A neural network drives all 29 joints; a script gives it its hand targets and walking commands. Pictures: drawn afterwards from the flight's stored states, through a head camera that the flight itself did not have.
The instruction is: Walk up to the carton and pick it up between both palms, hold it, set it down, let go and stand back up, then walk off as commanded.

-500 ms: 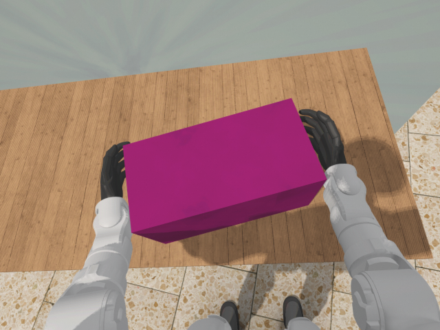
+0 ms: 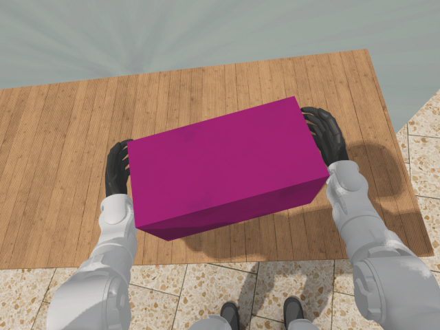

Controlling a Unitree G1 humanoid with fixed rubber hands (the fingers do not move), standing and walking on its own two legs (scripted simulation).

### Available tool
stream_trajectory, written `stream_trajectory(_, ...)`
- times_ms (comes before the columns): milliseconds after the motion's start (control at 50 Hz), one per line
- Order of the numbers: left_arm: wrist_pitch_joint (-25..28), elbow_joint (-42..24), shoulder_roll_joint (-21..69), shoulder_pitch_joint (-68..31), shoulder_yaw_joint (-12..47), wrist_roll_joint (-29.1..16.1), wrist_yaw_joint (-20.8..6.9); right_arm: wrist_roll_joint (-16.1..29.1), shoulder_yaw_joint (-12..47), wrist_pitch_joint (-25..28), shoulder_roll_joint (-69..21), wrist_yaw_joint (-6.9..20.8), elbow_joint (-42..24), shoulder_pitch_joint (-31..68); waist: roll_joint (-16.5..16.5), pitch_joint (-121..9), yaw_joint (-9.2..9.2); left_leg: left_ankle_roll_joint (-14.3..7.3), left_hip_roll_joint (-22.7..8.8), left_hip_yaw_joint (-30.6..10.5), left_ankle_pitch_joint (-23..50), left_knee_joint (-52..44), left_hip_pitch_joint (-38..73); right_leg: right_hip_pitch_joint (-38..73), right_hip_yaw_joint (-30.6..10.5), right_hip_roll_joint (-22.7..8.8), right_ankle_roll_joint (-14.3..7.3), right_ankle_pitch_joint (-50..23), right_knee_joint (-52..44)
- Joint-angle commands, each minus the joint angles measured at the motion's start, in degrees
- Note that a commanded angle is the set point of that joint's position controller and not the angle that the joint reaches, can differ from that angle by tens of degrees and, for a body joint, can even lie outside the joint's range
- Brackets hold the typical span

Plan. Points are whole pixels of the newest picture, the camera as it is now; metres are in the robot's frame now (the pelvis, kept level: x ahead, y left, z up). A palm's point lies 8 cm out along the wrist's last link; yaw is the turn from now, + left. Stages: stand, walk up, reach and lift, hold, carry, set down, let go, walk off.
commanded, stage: set down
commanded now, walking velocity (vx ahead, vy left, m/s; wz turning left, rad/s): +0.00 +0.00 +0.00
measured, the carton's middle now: (225, 174) +0.39 +0.03 -0.06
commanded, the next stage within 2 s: none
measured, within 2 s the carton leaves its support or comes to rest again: neither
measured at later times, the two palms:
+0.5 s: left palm (118, 186) +0.36 +0.23 -0.02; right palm (331, 150) +0.42 -0.17 -0.03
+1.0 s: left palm (118, 186) +0.36 +0.24 -0.02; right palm (331, 147) +0.42 -0.17 -0.03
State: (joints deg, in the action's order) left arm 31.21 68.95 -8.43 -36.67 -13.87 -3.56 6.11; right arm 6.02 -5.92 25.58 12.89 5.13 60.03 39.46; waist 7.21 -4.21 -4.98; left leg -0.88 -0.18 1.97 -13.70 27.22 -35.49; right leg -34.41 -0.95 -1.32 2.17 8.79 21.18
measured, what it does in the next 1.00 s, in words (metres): stands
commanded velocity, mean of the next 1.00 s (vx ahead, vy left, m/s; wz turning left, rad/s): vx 0.00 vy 0.00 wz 0.00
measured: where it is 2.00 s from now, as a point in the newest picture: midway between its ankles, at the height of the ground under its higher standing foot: outside the picture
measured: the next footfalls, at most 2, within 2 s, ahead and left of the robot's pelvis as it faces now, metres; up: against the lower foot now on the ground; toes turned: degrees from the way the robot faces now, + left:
none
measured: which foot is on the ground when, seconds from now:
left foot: down 0.00-1.00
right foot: down 0.00-1.00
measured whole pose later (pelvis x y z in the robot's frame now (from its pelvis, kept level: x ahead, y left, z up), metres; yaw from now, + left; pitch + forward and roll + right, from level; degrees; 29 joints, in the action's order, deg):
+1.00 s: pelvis -0.01 +0.01 +0.00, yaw +0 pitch +24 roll -2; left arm 35.8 76.7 -8.6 -40.9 -14.1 -3.6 6.6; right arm 0.2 -10.7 30.2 14.4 6.8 70.9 45.5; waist 6.9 -6.1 -5.4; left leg -1.0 -0.3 2.0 -13.8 29.3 -39.3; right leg -37.1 -0.8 -1.3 2.3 8.0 21.2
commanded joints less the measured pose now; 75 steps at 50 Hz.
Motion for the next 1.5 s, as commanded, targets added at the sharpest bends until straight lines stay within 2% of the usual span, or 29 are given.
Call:
stream_trajectory(0,2.37,-0.48,25.05,-20.48,15.59,2.56,-10.5,-15.52,11.23,1.82,-27.93,5.97,-0.92,29.39,-9.43,-41.38,-3.49,3.19,-1.3,2.1,25.57,1.14,-3.21,29.93,4.78,2.95,-2.11,-29.7,7.94)
stream_trajectory(60,2.83,0.17,26.15,-21.08,15.08,3.02,-10.76,-16.18,10.94,2.2,-29.42,6.03,-0.32,30.05,-9.79,-40.75,-3.5,3.1,-1.33,1.87,25.39,1.3,-3.5,29.66,4.84,2.82,-2.03,-29.23,7.97)
stream_trajectory(100,2.97,0.67,26.49,-21.19,15.28,3.17,-10.76,-16.29,10.07,2.4,-28.84,5.99,0.95,29.82,-9.26,-40.23,-2.62,3.3,-1.53,1.57,25.83,1.35,-2.42,28.69,5.18,3.0,-2.17,-28.6,7.76)
stream_trajectory(120,3.16,0.21,28.25,-21.9,15.11,3.41,-10.97,-16.86,10.23,2.51,-31.06,6.13,0.31,30.9,-9.4,-39.89,-3.11,3.1,-1.53,1.61,25.2,1.37,-2.53,28.29,5.1,2.69,-2.07,-27.65,7.41)
stream_trajectory(160,3.36,2.37,24.89,-21.02,13.46,3.91,-10.77,-17.01,9.28,2.82,-27.86,6.18,1.86,30.51,-10.05,-40.13,-3.38,3.09,-1.38,1.85,24.07,1.03,-3.05,28.0,5.16,2.67,-2.17,-27.12,7.51)
stream_trajectory(180,3.48,2.22,26.1,-21.43,13.86,3.79,-10.88,-17.17,8.95,3.0,-28.88,6.09,2.1,30.65,-9.87,-39.9,-2.7,3.17,-1.41,1.65,24.65,1.18,-2.77,27.87,5.21,2.73,-2.15,-27.55,7.48)
stream_trajectory(200,3.7,2.41,26.96,-21.54,13.29,4.3,-11.08,-17.77,8.99,3.13,-30.41,6.13,2.09,30.83,-10.02,-39.46,-3.12,2.98,-1.39,1.69,23.89,1.12,-3.62,28.05,5.13,2.57,-2.09,-27.28,7.51)
stream_trajectory(260,4.16,3.31,27.02,-21.37,12.78,4.61,-10.95,-18.25,7.49,3.65,-29.27,6.21,4.27,30.63,-10.12,-38.72,-2.53,3.19,-1.46,1.47,25.07,1.26,-2.44,26.89,5.45,2.55,-2.09,-26.86,7.47)
stream_trajectory(280,4.25,3.03,26.94,-21.32,12.44,4.66,-10.94,-18.19,7.7,3.63,-29.37,6.25,3.9,31.1,-10.2,-38.75,-3.03,3.0,-1.46,1.6,24.34,1.29,-2.88,26.93,5.27,2.58,-2.13,-26.18,7.35)
stream_trajectory(320,4.3,3.19,26.62,-22.5,12.46,4.57,-10.76,-18.53,6.43,3.85,-27.92,6.42,4.74,31.69,-9.88,-38.47,-2.33,3.31,-1.58,1.24,23.76,1.3,-1.48,24.71,5.79,2.72,-2.39,-23.94,7.03)
stream_trajectory(360,4.39,4.33,26.56,-21.68,11.37,5.24,-10.72,-18.97,6.22,4.18,-28.88,6.49,4.95,31.85,-10.65,-38.2,-3.03,3.08,-1.49,1.52,23.51,1.49,-2.18,25.04,5.58,2.56,-2.32,-23.88,7.07)
stream_trajectory(420,4.79,5.33,24.23,-23.49,10.95,4.93,-10.48,-19.27,4.33,4.51,-25.97,6.46,6.81,32.11,-10.41,-38.91,-1.76,3.37,-1.35,1.24,22.35,1.16,-1.48,23.12,5.98,2.48,-2.52,-21.93,6.88)
stream_trajectory(460,4.63,5.75,24.6,-22.4,10.27,5.32,-10.48,-19.29,4.67,4.59,-26.45,6.32,6.79,31.89,-10.88,-37.95,-2.46,3.19,-1.31,1.45,23.32,1.5,-1.44,24.08,5.62,2.58,-2.41,-23.41,6.89)
stream_trajectory(480,4.82,6.04,24.5,-22.79,9.91,5.62,-10.51,-19.78,3.6,4.68,-26.26,6.3,7.98,31.62,-10.81,-38.25,-1.76,3.19,-1.22,1.45,23.19,1.44,-1.45,23.23,5.78,2.57,-2.41,-22.73,6.92)
stream_trajectory(620,5.11,6.83,22.02,-23.86,7.79,6.11,-9.96,-20.43,1.63,5.34,-23.63,6.51,8.85,32.82,-11.44,-38.24,-2.57,3.39,-1.09,1.8,22.86,1.81,-0.78,21.11,5.9,2.71,-2.51,-19.92,6.73)
stream_trajectory(680,5.04,7.13,21.76,-24.28,8.47,5.8,-9.79,-20.53,0.59,5.56,-22.59,6.4,9.78,32.59,-10.8,-38.45,-1.49,3.77,-1.22,1.46,23.2,1.89,0.06,20.0,6.15,2.89,-2.82,-19.37,6.72)
stream_trajectory(760,4.8,7.3,18.57,-24.13,6.68,5.98,-9.16,-19.91,-0.21,5.41,-19.52,6.11,10.49,32.09,-11.4,-38.6,-2.38,3.74,-1.12,1.93,23.44,2.06,0.55,19.67,5.83,2.89,-2.89,-18.71,6.57)
stream_trajectory(780,4.84,6.92,17.41,-24.87,6.93,5.47,-8.84,-19.63,-0.71,5.58,-18.06,5.98,10.19,32.91,-11.07,-40.25,-1.82,3.99,-1.14,1.87,23.29,2.11,0.83,18.76,6.06,3.04,-2.9,-17.91,6.58)
stream_trajectory(860,4.47,6.29,12.47,-24.62,6.65,3.64,-7.58,-16.43,0.34,5.49,-13.27,4.95,9.36,32.98,-11.05,-42.06,-2.48,4.45,-0.91,2.23,25.41,3.34,1.09,19.46,5.63,3.41,-2.84,-19.84,7.34)
stream_trajectory(900,4.18,5.34,7.34,-24.15,6.37,2.11,-6.23,-13.6,0.73,5.44,-7.15,3.7,9.72,32.6,-10.59,-43.87,-2.37,5.06,-1.18,1.99,28.41,4.33,2.33,19.39,5.5,3.96,-2.77,-21.18,7.99)
stream_trajectory(1000,1.02,2.95,-10.52,-24.31,6.87,-7.32,-0.43,1.87,5.47,3.14,14.66,-1.65,8.25,34.71,-10.09,-53.57,-3.9,6.3,-1.76,2.16,36.8,8.1,5.26,19.85,4.14,6.23,-2.42,-25.39,10.47)
stream_trajectory(1020,0.21,1.19,-11.81,-23.23,7.88,-9.13,0.12,5.38,7.92,2.92,16.86,-1.99,7.3,35.03,-10.16,-56.12,-4.98,6.53,-1.88,2.49,41.13,9.47,6.68,20.59,3.97,6.78,-2.31,-27.96,11.29)
stream_trajectory(1100,-2.08,-5.96,-12.12,-22.7,12.07,-13.41,0.99,14.0,12.53,2.67,19.46,-2.2,7.45,35.68,-9.66,-64.64,-4.94,6.93,-2.79,2.25,53.58,13.25,12.43,17.56,4.27,8.97,-2.14,-32.42,13.54)
stream_trajectory(1140,-3.5,-7.44,-12.53,-22.94,12.73,-14.43,0.91,16.92,13.73,1.68,20.35,-1.65,7.52,35.9,-10.53,-65.64,-5.71,6.57,-2.95,2.21,53.9,13.68,14.45,15.15,4.05,9.33,-2.03,-30.36,13.18)
stream_trajectory(1240,-7.52,-7.77,-13.02,-21.88,12.78,-13.91,0.07,19.06,14.29,-2.02,23.64,0.05,9.37,34.46,-12.96,-59.98,-4.8,6.01,-3.33,1.17,48.4,12.62,19.29,7.81,4.74,9.03,-2.29,-21.43,11.52)
stream_trajectory(1260,-8.24,-6.56,-13.14,-22.1,12.6,-13.83,-0.15,19.26,14.3,-2.77,24.15,0.39,9.82,35.09,-13.82,-57.71,-5.29,5.82,-3.27,1.22,46.01,12.07,18.11,7.07,4.67,9.02,-2.26,-19.51,11.57)
stream_trajectory(1280,-8.77,-6.91,-12.85,-21.55,12.59,-13.6,-0.3,19.52,14.78,-3.46,24.13,0.61,10.07,34.49,-13.38,-56.61,-5.3,5.72,-3.29,1.33,45.68,11.91,17.68,7.45,4.48,9.08,-2.35,-19.82,11.81)
stream_trajectory(1320,-9.55,-6.56,-13.41,-21.76,12.43,-13.7,-0.9,19.52,15.32,-4.14,24.43,0.85,9.61,34.72,-14.84,-55.14,-4.67,5.26,-2.73,1.67,43.33,12.17,15.9,7.8,4.3,8.83,-1.93,-19.73,12.21)
stream_trajectory(1480,-8.37,-7.02,-16.46,-19.87,11.13,-13.68,-1.48,19.74,16.91,-4.51,23.05,0.86,6.38,31.7,-15.69,-55.03,-4.8,3.75,-1.3,3.57,33.56,13.05,3.2,15.52,2.36,7.53,-0.84,-23.24,15.8)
